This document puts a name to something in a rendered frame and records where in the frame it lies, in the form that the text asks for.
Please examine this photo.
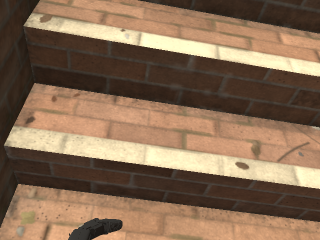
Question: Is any robot left hand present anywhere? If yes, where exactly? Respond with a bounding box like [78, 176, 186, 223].
[68, 218, 123, 240]

